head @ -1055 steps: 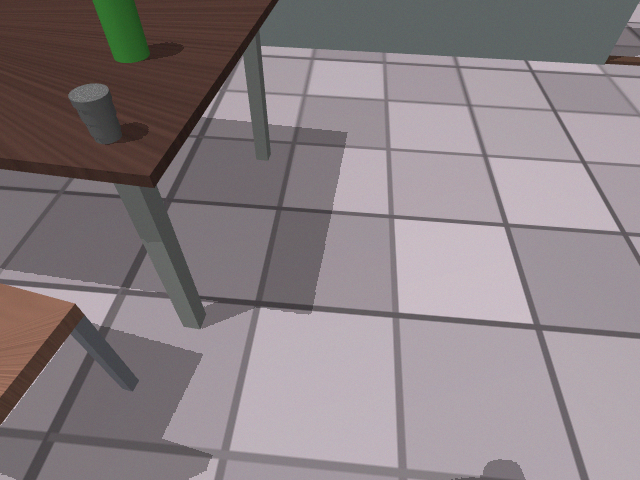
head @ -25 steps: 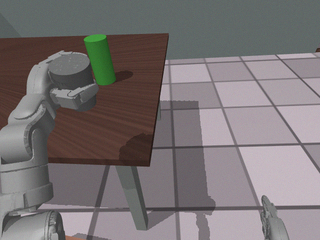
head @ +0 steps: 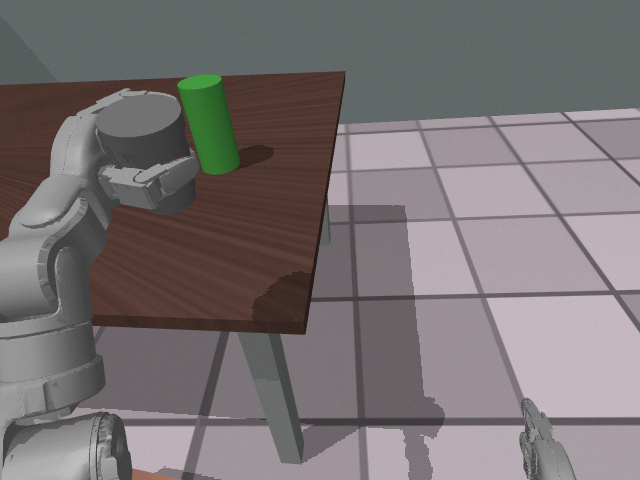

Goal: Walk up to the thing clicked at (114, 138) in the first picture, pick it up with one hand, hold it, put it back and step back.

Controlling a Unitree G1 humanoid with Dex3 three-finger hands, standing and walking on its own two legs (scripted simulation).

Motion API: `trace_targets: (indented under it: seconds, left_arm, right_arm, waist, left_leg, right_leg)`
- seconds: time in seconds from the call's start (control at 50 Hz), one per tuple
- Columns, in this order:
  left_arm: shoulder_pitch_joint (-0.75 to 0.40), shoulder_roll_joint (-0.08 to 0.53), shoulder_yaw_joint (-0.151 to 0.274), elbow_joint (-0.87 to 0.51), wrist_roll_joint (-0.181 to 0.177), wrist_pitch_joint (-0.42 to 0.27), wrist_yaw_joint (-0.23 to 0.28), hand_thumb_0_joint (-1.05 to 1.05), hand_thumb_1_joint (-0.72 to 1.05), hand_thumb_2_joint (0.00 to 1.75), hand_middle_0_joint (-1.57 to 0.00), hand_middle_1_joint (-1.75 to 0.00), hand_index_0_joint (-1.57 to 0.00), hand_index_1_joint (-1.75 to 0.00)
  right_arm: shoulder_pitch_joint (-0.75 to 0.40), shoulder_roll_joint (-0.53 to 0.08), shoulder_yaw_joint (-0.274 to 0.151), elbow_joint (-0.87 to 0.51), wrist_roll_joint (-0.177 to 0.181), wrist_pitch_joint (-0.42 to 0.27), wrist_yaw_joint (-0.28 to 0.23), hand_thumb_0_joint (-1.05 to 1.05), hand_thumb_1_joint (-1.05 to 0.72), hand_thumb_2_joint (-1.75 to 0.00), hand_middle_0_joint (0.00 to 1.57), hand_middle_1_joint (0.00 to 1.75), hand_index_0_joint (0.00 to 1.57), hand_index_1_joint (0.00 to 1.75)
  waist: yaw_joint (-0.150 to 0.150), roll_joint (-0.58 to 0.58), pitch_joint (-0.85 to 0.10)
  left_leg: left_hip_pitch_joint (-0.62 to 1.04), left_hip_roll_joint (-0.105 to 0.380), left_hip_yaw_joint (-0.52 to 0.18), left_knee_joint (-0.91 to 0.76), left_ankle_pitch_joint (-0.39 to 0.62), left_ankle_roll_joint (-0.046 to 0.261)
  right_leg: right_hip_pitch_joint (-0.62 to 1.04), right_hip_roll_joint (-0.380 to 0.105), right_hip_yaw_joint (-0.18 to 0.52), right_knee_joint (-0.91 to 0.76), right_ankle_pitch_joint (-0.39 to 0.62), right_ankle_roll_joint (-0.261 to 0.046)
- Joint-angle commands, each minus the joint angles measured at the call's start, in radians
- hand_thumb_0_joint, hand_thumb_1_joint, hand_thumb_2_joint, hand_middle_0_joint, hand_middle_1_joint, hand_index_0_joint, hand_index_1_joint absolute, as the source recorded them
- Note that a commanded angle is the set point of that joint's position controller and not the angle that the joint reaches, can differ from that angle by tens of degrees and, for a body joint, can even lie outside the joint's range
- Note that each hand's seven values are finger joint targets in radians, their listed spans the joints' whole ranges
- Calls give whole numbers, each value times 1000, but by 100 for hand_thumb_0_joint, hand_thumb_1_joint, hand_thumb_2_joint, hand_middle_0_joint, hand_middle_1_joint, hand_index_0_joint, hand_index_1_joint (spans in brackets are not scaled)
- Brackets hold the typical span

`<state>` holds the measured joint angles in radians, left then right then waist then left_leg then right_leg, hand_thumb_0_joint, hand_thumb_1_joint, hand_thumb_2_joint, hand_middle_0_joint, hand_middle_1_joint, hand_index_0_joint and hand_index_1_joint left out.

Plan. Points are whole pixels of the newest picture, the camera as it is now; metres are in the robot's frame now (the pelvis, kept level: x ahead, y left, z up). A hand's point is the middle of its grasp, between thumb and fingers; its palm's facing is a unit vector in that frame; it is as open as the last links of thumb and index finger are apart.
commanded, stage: hold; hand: left
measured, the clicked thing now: (156, 160) +0.34 +0.17 +0.30
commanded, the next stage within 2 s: none
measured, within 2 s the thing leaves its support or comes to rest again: neither
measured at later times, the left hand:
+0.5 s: hand (158, 160) +0.33 +0.16 +0.30, palm faces +0.07 -1.00 +0.00, open 9.8 cm
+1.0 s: hand (156, 151) +0.34 +0.17 +0.30, palm faces +0.09 -1.00 +0.00, open 9.8 cm
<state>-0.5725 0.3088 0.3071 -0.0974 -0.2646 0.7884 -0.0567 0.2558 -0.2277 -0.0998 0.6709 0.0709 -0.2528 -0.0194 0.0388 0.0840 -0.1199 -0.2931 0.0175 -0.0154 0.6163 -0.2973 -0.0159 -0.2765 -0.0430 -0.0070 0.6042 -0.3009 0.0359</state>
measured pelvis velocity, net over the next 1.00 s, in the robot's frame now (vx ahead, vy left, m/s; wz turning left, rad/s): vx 0.00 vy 0.00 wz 0.00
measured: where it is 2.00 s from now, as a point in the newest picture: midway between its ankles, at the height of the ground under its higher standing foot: outside the picture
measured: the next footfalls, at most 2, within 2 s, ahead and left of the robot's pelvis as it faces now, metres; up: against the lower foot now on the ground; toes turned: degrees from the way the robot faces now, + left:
none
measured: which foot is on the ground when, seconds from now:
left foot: down 0.00-1.00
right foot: down 0.00-1.00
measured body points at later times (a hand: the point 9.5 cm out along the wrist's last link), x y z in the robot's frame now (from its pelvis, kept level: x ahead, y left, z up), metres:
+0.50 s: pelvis +0.00 +0.00 +0.00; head -0.06 -0.03 +0.44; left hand +0.32 +0.22 +0.30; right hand +0.17 -0.25 -0.07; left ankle +0.02 +0.13 -0.73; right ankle +0.01 -0.14 -0.73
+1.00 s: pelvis +0.00 +0.00 +0.00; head -0.06 -0.03 +0.44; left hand +0.33 +0.22 +0.31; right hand +0.17 -0.26 -0.07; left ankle +0.02 +0.13 -0.73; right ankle +0.01 -0.14 -0.73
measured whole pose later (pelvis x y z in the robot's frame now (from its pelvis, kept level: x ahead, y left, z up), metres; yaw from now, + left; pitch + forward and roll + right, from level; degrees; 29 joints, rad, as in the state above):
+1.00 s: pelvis +0.00 +0.00 +0.00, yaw +0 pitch -1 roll +0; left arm -0.60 0.32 0.31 -0.08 -0.27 0.81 -0.04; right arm 0.26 -0.23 -0.10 0.67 0.08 -0.26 -0.02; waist 0.03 0.08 -0.12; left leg -0.31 0.02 -0.01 0.62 -0.30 -0.02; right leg -0.29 -0.04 -0.01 0.62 -0.30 0.03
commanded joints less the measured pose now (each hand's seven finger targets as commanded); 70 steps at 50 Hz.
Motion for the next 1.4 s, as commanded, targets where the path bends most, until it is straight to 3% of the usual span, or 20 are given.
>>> trace_targets:
  seconds: [0.0,0.1,0.32,0.34,0.44,0.52,0.68,0.7,0.8,0.92,0.94,1.0,1.02,1.12,1.14,1.22,1.26,1.32,1.36,1.38]
  left_arm:
    - [-475,201,59,-209,-7,-59,-3,0,10,125,-127,-142,-129,-142]
    - [-478,194,57,-208,-14,-44,-4,0,10,126,-128,-143,-130,-143]
    - [-481,217,82,-237,-16,-58,11,0,15,128,-127,-143,-129,-143]
    - [-474,189,54,-248,-13,-59,10,0,12,126,-126,-143,-129,-142]
    - [-483,222,83,-246,-14,-61,13,0,13,128,-127,-144,-130,-144]
    - [-464,192,51,-199,-9,-53,7,0,18,128,-127,-143,-130,-143]
    - [-484,209,67,-234,-17,-52,2,0,14,129,-128,-145,-130,-145]
    - [-509,201,51,-250,-13,-53,7,0,12,127,-127,-143,-129,-143]
    - [-505,238,95,-206,-13,-57,18,0,17,129,-126,-143,-129,-143]
    - [-498,220,74,-169,-7,-54,6,0,17,128,-126,-143,-129,-143]
    - [-490,206,56,-186,-6,-58,5,0,17,128,-125,-142,-128,-142]
    - [-501,233,81,-201,-12,-57,-1,0,16,128,-126,-142,-129,-143]
    - [-484,170,27,-174,-9,-52,-6,0,15,127,-126,-142,-128,-142]
    - [-538,229,65,-246,-3,-63,2,0,16,126,-126,-141,-128,-141]
    - [-522,245,93,-233,-10,-61,6,0,18,127,-125,-141,-128,-141]
    - [-484,215,74,-190,-8,-57,11,0,21,128,-124,-141,-127,-141]
    - [-481,230,86,-174,-6,-57,11,0,23,129,-125,-142,-127,-142]
    - [-473,195,60,-203,-9,-61,2,0,18,127,-124,-141,-127,-141]
    - [-443,199,61,-181,-8,-57,2,0,19,128,-125,-141,-127,-141]
    - [-470,230,87,-243,-11,-67,-1,0,20,129,-125,-143,-128,-143]
  right_arm:
    - [-153,-113,-40,-163,5,-62,0,0,54,-5,5,5,5,5]
    - [-154,-92,-19,-157,8,-63,7,0,54,-5,5,5,5,5]
    - [-154,-116,-39,-177,11,-66,2,0,54,-5,5,5,5,5]
    - [-166,-100,-25,-163,11,-65,4,0,54,-5,5,5,5,5]
    - [-167,-112,-34,-163,8,-67,-3,0,54,-5,5,5,5,5]
    - [-169,-109,-33,-152,8,-69,-5,0,54,-5,5,5,5,5]
    - [-156,-123,-47,-156,10,-71,-8,0,54,-5,5,5,5,5]
    - [-166,-119,-42,-162,8,-73,-6,0,54,-5,5,5,5,5]
    - [-160,-118,-44,-151,8,-76,-9,0,54,-5,5,5,5,5]
    - [-141,-112,-35,-184,8,-72,-4,0,54,-5,5,5,5,5]
    - [-161,-101,-23,-183,10,-72,-2,0,55,-5,5,5,5,5]
    - [-161,-118,-35,-204,10,-74,-3,0,54,-5,5,5,5,5]
    - [-156,-103,-24,-172,11,-70,1,0,54,-5,5,5,5,5]
    - [-164,-116,-38,-176,6,-70,-3,0,55,-5,5,5,5,5]
    - [-161,-120,-45,-178,7,-69,-6,0,55,-5,5,5,5,5]
    - [-160,-110,-40,-164,7,-68,-7,0,55,-5,5,5,5,5]
    - [-156,-108,-36,-167,7,-67,-7,0,54,-5,5,5,5,5]
    - [-142,-106,-35,-183,5,-67,-5,0,55,-5,5,5,5,5]
    - [-151,-102,-32,-179,10,-69,-1,0,55,-5,5,5,5,5]
    - [-145,-115,-40,-202,8,-72,-3,0,55,-5,5,5,5,5]
  waist:
    - [-9,-79,-150]
    - [-4,-77,-143]
    - [-5,-82,-173]
    - [2,-50,-165]
    - [4,-73,-170]
    - [-9,-57,-143]
    - [-15,-82,-169]
    - [-16,-60,-175]
    - [-4,-77,-165]
    - [-16,-99,-171]
    - [5,-66,-160]
    - [-6,-72,-176]
    - [-9,-54,-168]
    - [-3,-34,-199]
    - [-2,-68,-200]
    - [-9,-78,-146]
    - [-9,-85,-155]
    - [-11,-76,-165]
    - [-2,-70,-148]
    - [-7,-81,-178]
  left_leg:
    - [88,-33,20,-95,132,21]
    - [79,-39,23,-93,131,23]
    - [95,-31,13,-90,125,22]
    - [90,-34,17,-90,128,19]
    - [82,-34,17,-85,128,21]
    - [75,-34,15,-96,99,18]
    - [97,-34,19,-81,136,24]
    - [99,-35,19,-87,130,21]
    - [78,-39,23,-80,124,23]
    - [97,-31,18,-77,165,23]
    - [81,-34,17,-84,159,18]
    - [93,-30,17,-82,158,22]
    - [92,-33,21,-81,157,21]
    - [103,-33,22,-88,145,18]
    - [100,-36,23,-83,144,22]
    - [80,-34,20,-91,117,22]
    - [80,-35,21,-89,115,24]
    - [89,-28,15,-93,130,20]
    - [77,-34,21,-89,128,19]
    - [95,-34,22,-83,134,23]
  right_leg:
    - [-24,42,-55,-109,113,-23]
    - [-26,39,-56,-115,111,-23]
    - [-16,40,-55,-103,109,-22]
    - [-23,39,-55,-99,109,-26]
    - [-11,37,-52,-105,109,-23]
    - [-38,40,-53,-106,88,-25]
    - [-30,40,-51,-103,121,-23]
    - [-30,40,-50,-103,117,-25]
    - [-22,36,-51,-105,110,-22]
    - [-21,41,-53,-95,148,-21]
    - [-22,41,-55,-92,138,-26]
    - [-14,41,-53,-93,139,-25]
    - [-26,39,-52,-91,139,-28]
    - [-23,42,-53,-99,124,-29]
    - [-12,41,-53,-105,122,-24]
    - [-32,42,-53,-106,102,-23]
    - [-25,39,-50,-107,104,-23]
    - [-30,44,-54,-101,115,-25]
    - [-33,44,-56,-103,107,-26]
    - [-22,42,-50,-104,116,-23]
